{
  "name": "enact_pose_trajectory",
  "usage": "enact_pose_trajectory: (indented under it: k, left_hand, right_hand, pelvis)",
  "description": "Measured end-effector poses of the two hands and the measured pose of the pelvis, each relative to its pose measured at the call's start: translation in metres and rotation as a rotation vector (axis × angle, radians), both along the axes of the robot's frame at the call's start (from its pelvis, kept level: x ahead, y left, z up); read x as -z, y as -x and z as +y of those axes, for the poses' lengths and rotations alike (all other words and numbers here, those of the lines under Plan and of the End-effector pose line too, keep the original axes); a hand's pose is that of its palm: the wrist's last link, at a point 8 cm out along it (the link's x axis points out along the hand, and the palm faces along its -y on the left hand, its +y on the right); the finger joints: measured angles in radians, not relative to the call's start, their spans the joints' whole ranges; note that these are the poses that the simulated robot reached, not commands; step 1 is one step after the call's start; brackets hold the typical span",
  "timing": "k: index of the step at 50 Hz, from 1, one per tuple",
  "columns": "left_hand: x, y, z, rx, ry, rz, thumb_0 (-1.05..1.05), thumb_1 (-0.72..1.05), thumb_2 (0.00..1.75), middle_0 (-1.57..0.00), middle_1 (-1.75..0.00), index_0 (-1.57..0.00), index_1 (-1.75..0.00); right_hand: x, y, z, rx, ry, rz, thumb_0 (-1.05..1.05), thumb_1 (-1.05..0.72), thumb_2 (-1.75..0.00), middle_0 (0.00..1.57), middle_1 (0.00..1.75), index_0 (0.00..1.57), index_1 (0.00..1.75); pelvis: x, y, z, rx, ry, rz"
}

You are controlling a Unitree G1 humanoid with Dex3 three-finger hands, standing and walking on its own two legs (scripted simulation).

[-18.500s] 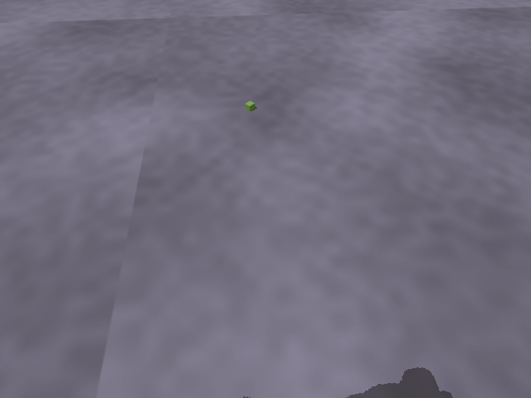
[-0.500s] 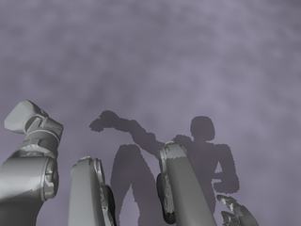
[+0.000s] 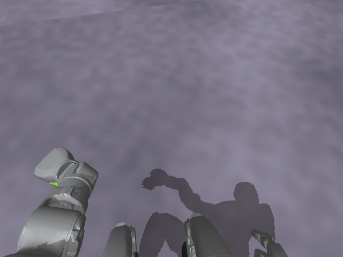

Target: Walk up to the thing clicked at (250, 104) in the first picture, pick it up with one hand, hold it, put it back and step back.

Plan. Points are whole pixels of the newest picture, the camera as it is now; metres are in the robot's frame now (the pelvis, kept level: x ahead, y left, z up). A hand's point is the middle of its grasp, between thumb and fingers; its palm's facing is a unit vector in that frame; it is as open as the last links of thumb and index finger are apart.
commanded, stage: lift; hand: left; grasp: from above
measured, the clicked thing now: (65, 179) +0.35 +0.26 -0.11
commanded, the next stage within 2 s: hold in 0.44 s
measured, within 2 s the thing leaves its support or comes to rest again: neither
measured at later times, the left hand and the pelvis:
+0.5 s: hand (56, 161) +0.35 +0.23 +0.01, palm faces -0.27 -0.36 -0.90, open 5.3 cm; pelvis +0.03 +0.00 +0.09, yaw +1 degrees
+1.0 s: hand (49, 153) +0.35 +0.23 +0.05, palm faces -0.23 -0.36 -0.90, open 5.3 cm; pelvis +0.04 +0.01 +0.11, yaw +1 degrees
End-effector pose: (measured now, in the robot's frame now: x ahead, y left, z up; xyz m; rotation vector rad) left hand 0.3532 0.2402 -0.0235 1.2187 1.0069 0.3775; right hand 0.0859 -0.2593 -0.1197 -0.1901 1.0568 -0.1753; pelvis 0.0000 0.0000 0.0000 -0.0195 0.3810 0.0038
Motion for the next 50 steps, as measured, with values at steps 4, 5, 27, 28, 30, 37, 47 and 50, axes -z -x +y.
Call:
enact_pose_trajectory:
  k: [4, 5, 27, 28, 30, 37, 47, 50]
  left_hand:
    - [-0.021, -0.003, -0.002, 0.005, -0.009, 0.009, -0.06, 0.42, 0.27, -0.85, -0.38, -1.06, -0.45]
    - [-0.025, -0.004, -0.003, 0.002, -0.006, 0.009, -0.06, 0.43, 0.27, -0.84, -0.38, -1.06, -0.46]
    - [-0.097, 0.0, -0.005, -0.005, 0.005, 0.009, -0.08, 0.46, 0.28, -0.75, -0.52, -1.08, -0.58]
    - [-0.099, 0.0, -0.004, -0.007, 0.007, 0.009, -0.08, 0.47, 0.28, -0.75, -0.52, -1.08, -0.59]
    - [-0.103, 0.001, -0.004, -0.012, 0.013, 0.006, -0.08, 0.47, 0.29, -0.75, -0.52, -1.08, -0.59]
    - [-0.114, 0.001, -0.005, -0.022, 0.004, 0.004, -0.09, 0.47, 0.27, -0.75, -0.53, -1.06, -0.59]
    - [-0.128, -0.001, -0.006, -0.032, 0.012, -0.02, -0.08, 0.47, 0.28, -0.74, -0.54, -1.05, -0.61]
    - [-0.132, -0.001, -0.006, -0.032, 0.007, -0.023, -0.08, 0.47, 0.28, -0.74, -0.54, -1.06, -0.62]
  right_hand:
    - [-0.021, -0.004, -0.002, 0.001, 0.005, 0.001, 0.0, -0.92, -0.91, 0.2, 0.3, 0.2, 0.3]
    - [-0.025, -0.004, -0.002, -0.001, 0.005, 0.004, 0.0, -0.92, -0.91, 0.2, 0.3, 0.2, 0.3]
    - [-0.085, -0.024, 0.012, -0.029, -0.038, 0.009, 0.0, -0.92, -0.9, 0.2, 0.3, 0.2, 0.3]
    - [-0.087, -0.026, 0.012, -0.032, -0.039, 0.003, 0.0, -0.92, -0.9, 0.2, 0.3, 0.2, 0.3]
    - [-0.09, -0.031, 0.013, -0.037, -0.042, -0.009, 0.0, -0.92, -0.9, 0.2, 0.3, 0.2, 0.3]
    - [-0.099, -0.045, 0.015, -0.066, -0.049, -0.044, 0.0, -0.92, -0.9, 0.2, 0.3, 0.2, 0.3]
    - [-0.107, -0.061, 0.017, -0.093, -0.066, -0.068, 0.01, -0.92, -0.91, 0.2, 0.3, 0.2, 0.3]
    - [-0.108, -0.066, 0.018, -0.097, -0.073, -0.076, 0.01, -0.92, -0.91, 0.2, 0.3, 0.2, 0.3]
  pelvis:
    - [-0.02, -0.008, -0.001, -0.005, -0.001, -0.03]
    - [-0.025, -0.01, -0.001, -0.005, -0.002, -0.036]
    - [-0.089, -0.034, 0.003, -0.009, -0.017, -0.165]
    - [-0.09, -0.035, 0.003, -0.009, -0.018, -0.169]
    - [-0.093, -0.036, 0.004, -0.009, -0.019, -0.179]
    - [-0.099, -0.039, 0.005, -0.008, -0.022, -0.209]
    - [-0.105, -0.043, 0.005, -0.007, -0.025, -0.239]
    - [-0.107, -0.044, 0.005, -0.006, -0.026, -0.247]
